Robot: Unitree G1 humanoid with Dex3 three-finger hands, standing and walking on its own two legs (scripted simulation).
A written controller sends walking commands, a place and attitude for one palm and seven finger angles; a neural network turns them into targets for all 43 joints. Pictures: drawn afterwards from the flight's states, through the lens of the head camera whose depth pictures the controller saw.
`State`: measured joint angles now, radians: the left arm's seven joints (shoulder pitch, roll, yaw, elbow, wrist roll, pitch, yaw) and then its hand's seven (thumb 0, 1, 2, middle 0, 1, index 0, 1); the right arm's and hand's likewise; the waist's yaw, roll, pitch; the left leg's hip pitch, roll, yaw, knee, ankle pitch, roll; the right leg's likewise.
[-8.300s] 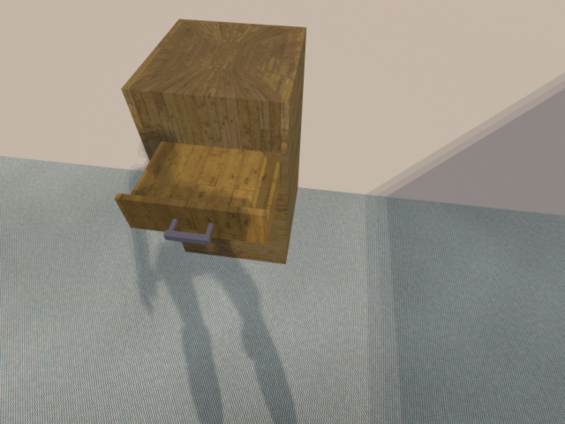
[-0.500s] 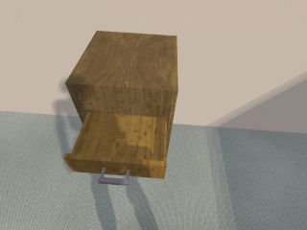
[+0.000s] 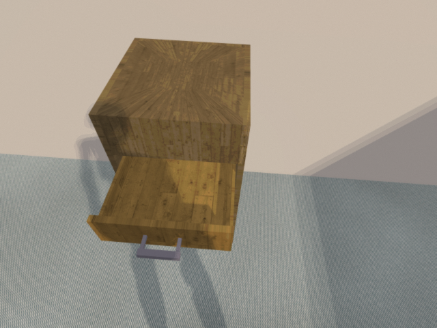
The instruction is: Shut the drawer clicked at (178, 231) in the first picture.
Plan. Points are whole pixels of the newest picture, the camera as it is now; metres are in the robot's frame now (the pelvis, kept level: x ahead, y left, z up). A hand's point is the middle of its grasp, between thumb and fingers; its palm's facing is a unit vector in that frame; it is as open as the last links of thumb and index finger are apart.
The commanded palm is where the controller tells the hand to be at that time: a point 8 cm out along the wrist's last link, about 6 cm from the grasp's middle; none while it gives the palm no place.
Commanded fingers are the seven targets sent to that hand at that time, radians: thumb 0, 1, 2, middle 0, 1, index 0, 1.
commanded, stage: raise the hand and make a fist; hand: left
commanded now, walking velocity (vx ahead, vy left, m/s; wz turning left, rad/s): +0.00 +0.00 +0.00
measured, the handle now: (160, 247) +0.34 +0.18 -0.23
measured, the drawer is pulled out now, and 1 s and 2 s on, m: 0.23 0.23 0.23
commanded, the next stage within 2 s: bring the fist close to the handle in 1.84 s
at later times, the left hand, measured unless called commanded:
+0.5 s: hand out of the picture +0.12 +0.15 -0.10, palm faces +0.04 -1.00 -0.04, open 5.2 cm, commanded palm +0.11 +0.20 -0.09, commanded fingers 0.00 0.90 0.90 -0.78 -0.93 -0.78 -0.93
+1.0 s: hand out of the picture +0.14 +0.14 -0.11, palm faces -0.06 -1.00 +0.00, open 3.2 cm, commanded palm +0.12 +0.20 -0.11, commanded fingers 0.00 0.90 0.90 -1.28 -1.47 -1.28 -1.47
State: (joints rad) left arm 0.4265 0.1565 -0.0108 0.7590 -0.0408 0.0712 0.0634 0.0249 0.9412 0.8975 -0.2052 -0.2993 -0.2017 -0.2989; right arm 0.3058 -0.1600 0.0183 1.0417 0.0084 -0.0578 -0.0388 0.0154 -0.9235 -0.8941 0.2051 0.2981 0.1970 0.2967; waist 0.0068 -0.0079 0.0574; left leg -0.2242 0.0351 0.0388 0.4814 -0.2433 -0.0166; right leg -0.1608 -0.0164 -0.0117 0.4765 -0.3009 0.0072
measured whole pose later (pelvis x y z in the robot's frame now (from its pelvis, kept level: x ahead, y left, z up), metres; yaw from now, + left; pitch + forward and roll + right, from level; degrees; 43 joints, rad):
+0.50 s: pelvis -0.06 -0.03 -0.14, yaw +2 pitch +17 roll -2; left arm 0.51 0.18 0.07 -0.04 -0.21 -0.52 -0.26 0.02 0.90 0.90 -0.59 -0.72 -0.59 -0.72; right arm 0.08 -0.21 -0.05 0.47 0.01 -0.22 -0.04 0.01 -0.91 -0.89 0.20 0.30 0.19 0.30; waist 0.06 0.00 -0.17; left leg -1.15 0.05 -0.09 1.38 -0.53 -0.05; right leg -1.04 0.00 -0.10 1.39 -0.64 -0.04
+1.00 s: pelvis -0.07 +0.01 -0.15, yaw +1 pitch +21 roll -3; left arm 0.48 0.16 -0.01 -0.08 -0.17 -0.48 -0.16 0.01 0.91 0.90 -1.09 -1.26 -1.08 -1.26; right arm 0.21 -0.23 -0.05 0.52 0.01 -0.17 -0.05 0.02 -0.91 -0.89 0.20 0.30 0.20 0.30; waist -0.03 0.03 -0.19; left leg -1.27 0.04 -0.04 1.43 -0.52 -0.01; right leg -1.16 -0.02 -0.05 1.42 -0.62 0.01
